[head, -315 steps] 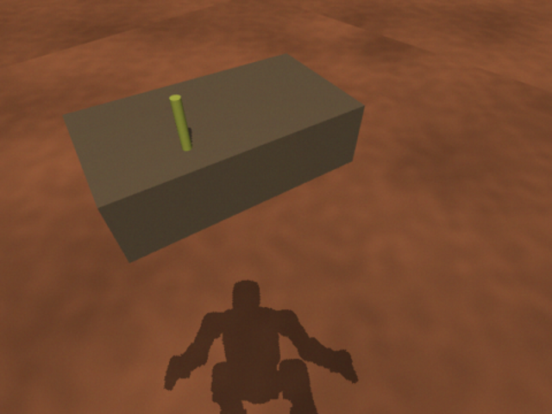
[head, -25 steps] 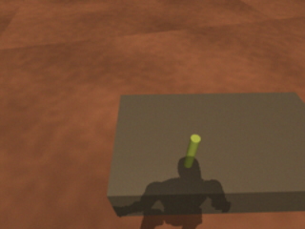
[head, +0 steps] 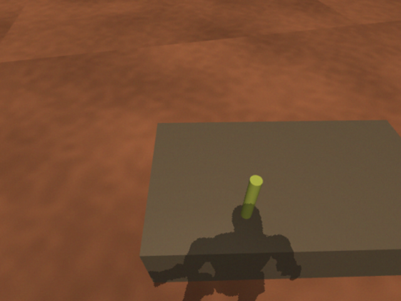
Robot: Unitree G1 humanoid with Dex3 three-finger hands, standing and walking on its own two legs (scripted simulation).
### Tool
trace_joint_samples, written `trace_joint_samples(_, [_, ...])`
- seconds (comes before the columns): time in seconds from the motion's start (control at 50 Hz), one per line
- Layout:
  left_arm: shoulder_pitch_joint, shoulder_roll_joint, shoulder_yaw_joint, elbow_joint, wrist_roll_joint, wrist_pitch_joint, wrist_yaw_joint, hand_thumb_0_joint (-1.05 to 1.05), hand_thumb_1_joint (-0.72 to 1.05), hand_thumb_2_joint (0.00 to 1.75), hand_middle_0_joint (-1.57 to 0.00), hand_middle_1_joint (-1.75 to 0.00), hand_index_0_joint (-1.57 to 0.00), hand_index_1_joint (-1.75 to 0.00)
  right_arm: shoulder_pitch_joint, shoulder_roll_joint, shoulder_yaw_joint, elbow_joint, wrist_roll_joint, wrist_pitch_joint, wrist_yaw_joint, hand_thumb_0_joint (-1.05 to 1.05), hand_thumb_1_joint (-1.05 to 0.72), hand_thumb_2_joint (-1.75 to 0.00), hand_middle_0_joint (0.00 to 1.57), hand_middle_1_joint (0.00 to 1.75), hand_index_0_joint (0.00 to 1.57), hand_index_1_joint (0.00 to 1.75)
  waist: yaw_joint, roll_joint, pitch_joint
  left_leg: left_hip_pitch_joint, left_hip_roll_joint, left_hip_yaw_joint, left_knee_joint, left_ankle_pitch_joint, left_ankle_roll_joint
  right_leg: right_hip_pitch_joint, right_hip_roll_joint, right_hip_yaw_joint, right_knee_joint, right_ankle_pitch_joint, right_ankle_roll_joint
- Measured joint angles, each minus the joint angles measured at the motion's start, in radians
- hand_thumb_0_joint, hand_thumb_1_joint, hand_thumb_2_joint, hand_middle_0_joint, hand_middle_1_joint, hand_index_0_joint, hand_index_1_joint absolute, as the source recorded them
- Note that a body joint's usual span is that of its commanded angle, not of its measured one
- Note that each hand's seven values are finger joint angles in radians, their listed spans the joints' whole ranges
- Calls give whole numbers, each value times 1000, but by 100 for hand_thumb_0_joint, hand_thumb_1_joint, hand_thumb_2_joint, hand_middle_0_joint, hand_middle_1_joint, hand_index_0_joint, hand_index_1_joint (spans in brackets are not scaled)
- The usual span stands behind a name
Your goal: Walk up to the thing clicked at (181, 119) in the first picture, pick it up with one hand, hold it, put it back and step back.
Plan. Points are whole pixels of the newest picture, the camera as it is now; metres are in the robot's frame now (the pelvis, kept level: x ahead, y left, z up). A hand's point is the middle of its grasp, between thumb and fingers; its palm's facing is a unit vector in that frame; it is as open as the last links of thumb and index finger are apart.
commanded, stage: stand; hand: right
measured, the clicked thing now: (250, 198) +0.51 -0.19 -0.31
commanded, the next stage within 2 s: go down in 0.52 s
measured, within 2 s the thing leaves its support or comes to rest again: neither
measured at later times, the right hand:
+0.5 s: hand out of the picture +0.08 -0.25 -0.16, palm faces -0.03 +0.94 -0.34, open 7.4 cm
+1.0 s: hand out of the picture +0.15 -0.26 -0.15, palm faces +0.02 +0.94 -0.33, open 13.9 cm
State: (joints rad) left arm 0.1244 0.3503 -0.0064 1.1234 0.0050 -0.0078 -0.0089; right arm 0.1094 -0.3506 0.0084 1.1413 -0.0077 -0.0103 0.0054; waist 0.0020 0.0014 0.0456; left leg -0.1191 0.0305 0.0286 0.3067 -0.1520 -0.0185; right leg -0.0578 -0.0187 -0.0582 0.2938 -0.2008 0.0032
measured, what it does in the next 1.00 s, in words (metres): stands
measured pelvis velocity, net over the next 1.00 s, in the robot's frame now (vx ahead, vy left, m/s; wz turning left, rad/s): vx -0.01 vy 0.00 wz -0.02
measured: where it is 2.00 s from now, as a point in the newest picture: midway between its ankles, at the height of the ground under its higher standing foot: outside the picture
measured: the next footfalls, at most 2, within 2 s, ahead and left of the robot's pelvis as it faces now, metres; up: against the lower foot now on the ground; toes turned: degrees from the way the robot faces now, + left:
none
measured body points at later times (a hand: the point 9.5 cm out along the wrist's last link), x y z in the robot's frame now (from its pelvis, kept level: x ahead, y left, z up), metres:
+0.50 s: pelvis +0.00 +0.00 +0.00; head +0.01 +0.00 +0.45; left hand +0.07 +0.31 -0.13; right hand +0.08 -0.30 -0.13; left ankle +0.01 +0.13 -0.75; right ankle -0.02 -0.12 -0.75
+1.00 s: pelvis -0.01 +0.00 -0.02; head +0.03 -0.01 +0.43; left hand +0.10 +0.26 -0.13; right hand +0.15 -0.31 -0.13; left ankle +0.01 +0.13 -0.75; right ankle -0.02 -0.12 -0.75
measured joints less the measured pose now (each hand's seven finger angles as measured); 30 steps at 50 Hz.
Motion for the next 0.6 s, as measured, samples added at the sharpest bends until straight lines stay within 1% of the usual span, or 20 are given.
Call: trace_joint_samples(0.6, [4, 1, -3, -6, 3, -3, 3, 0, 91, 90, -21, -30, -20, -30, -3, -1, 0, -6, 1, 0, -1, 0, -90, -90, 20, 30, 20, 30, 2, -1, -1, 3, -4, 7, 5, -10, 6, 4, -5, 7, -2, -4, 7])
